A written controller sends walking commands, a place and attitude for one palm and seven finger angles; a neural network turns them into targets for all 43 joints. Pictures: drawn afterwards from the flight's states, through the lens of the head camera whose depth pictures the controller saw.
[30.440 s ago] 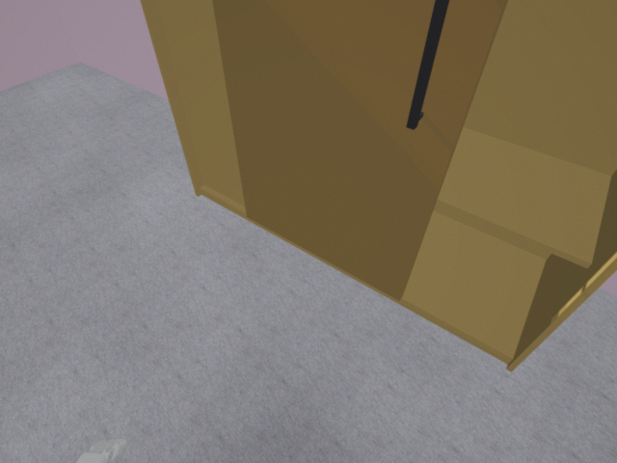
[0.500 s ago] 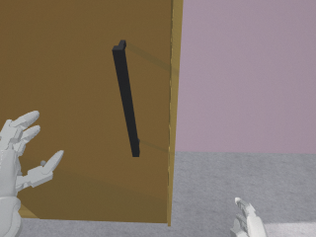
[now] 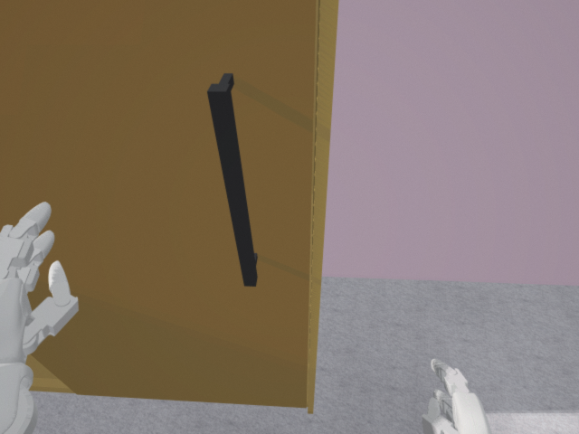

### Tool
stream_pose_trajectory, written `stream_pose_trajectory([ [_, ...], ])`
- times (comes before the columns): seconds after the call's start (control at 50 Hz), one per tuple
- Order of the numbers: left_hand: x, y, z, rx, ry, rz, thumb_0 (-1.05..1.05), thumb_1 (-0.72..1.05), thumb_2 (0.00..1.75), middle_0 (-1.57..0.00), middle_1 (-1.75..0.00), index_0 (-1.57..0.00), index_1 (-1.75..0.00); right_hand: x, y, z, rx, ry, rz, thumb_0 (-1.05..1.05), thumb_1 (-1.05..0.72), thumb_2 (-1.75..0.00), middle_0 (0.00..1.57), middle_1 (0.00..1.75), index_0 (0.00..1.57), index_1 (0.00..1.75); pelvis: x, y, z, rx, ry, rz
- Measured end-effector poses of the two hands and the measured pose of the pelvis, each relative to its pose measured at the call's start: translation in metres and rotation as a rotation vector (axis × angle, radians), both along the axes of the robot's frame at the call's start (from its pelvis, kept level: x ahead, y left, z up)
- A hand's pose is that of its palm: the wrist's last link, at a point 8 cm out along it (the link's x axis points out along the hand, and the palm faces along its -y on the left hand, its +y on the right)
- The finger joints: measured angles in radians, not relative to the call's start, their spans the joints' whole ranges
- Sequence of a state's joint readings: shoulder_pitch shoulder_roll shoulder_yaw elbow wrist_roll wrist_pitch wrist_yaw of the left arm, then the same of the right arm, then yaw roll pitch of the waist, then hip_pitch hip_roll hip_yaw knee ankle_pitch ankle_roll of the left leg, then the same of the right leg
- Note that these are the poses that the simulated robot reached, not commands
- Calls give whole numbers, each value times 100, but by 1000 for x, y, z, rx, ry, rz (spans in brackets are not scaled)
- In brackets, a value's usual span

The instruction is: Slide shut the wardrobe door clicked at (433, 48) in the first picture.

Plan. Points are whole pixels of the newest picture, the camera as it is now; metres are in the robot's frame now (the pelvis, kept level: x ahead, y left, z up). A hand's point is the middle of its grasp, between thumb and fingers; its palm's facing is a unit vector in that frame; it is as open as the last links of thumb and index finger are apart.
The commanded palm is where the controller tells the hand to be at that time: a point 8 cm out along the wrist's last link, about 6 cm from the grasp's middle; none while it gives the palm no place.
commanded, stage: step back with the hand held close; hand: left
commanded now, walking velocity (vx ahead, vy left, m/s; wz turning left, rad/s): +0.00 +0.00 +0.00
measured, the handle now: (241, 198) +0.37 +0.12 +0.17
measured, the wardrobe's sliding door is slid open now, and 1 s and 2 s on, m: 0.00 0.00 0.00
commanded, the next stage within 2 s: stop stepping back and stand still in 1.20 s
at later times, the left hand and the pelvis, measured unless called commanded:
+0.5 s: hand (55, 330) +0.16 +0.27 +0.15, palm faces +0.33 -0.81 -0.49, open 7.4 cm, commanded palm +0.10 +0.32 +0.18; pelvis -0.05 +0.02 +0.00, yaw -2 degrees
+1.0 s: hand out of the picture +0.07 +0.29 +0.17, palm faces +0.49 -0.74 -0.46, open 7.4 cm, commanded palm +0.00 +0.32 +0.18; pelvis -0.12 +0.02 -0.02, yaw +3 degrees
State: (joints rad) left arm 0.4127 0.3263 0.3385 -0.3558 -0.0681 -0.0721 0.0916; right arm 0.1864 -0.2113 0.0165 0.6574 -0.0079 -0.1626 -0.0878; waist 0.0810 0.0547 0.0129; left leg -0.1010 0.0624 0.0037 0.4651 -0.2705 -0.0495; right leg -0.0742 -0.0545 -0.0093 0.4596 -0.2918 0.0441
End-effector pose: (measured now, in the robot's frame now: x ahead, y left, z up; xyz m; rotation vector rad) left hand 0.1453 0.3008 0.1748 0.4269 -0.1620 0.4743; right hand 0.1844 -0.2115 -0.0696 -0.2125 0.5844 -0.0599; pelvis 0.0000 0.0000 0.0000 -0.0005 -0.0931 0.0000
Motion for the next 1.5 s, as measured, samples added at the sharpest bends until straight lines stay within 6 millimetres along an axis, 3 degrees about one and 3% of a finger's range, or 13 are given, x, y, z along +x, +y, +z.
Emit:
stream_pose_trajectory([
  [0.14, -3, -1, -1, -1, 5, -6, 2, 89, 89, -21, -30, -21, -30, -8, -3, -1, -9, 13, -9, 1, -90, -90, 20, 30, 20, 30, -3, 0, 1, -2, -4, -2],
  [0.26, 1, 10, 23, 108, -75, -31, 2, 89, 90, -21, -30, -21, -30, -17, -5, -3, -35, 71, -16, 1, -90, -90, 20, 30, 20, 30, -15, 6, 0, -16, 42, -1],
  [0.42, -6, 9, -5, 110, 78, -136, 1, 89, 90, -21, -30, -21, -30, -48, -5, -3, -39, 120, -106, 1, -90, -90, 20, 30, 20, 30, -34, 21, -1, 2, 82, -33],
  [0.68, -67, 14, 14, 170, -103, -87, 2, 89, 89, -21, -30, -21, -30, -96, 3, -8, -51, 103, -69, 1, -90, -90, 20, 30, 20, 30, -79, 17, -11, -16, 78, -12],
  [0.84, -82, 25, 1, 135, -111, -98, 1, 89, 90, -21, -30, -21, -30, -134, 4, -15, -80, 124, -111, 1, -90, -90, 20, 30, 20, 30, -103, 31, -16, -31, 72, -11],
  [0.92, -93, 32, 6, 170, -114, -72, 2, 89, 90, -21, -30, -21, -30, -151, 9, -14, -64, 139, -105, 1, -90, -90, 20, 30, 20, 30, -112, 25, -12, -58, 79, 41],
  [0.98, -111, 29, 10, 224, -136, -58, 2, 89, 90, -21, -30, -21, -30, -156, 9, -18, -60, 145, -63, 1, -90, -90, 20, 30, 20, 30, -117, 17, -18, -28, 117, 58],
  [1.08, -133, 24, 9, 188, -111, -84, 2, 89, 90, -21, -30, -21, -30, -158, 10, -22, -94, 189, -29, 1, -90, -90, 20, 30, 20, 30, -132, 28, -14, -31, 111, 35],
  [1.14, -140, 32, 10, 193, -123, -109, 1, 89, 90, -21, -30, -21, -30, -157, 17, -15, -109, 160, -41, 1, -90, -90, 20, 30, 20, 30, -141, 36, -15, -25, 112, 29],
  [1.26, -154, 46, 9, 150, -128, -101, 1, 89, 90, -21, -30, -21, -30, -167, 38, 9, -73, 37, -18, 1, -90, -90, 20, 30, 20, 30, -180, 38, -7, -37, 91, -4],
  [1.38, -193, 23, 17, 119, -147, -149, 2, 89, 90, -21, -30, -21, -30, -209, 38, 19, -24, -9, -17, 1, -90, -90, 20, 30, 21, 30, -217, 30, -4, -56, 95, -25],
  [1.5, -245, 6, 20, 153, -94, -141, 2, 89, 90, -21, -30, -21, -30, -269, 11, 0, -36, 83, -36, 1, -90, -90, 21, 30, 21, 30, -256, 17, -7, -4, 103, -28],
])
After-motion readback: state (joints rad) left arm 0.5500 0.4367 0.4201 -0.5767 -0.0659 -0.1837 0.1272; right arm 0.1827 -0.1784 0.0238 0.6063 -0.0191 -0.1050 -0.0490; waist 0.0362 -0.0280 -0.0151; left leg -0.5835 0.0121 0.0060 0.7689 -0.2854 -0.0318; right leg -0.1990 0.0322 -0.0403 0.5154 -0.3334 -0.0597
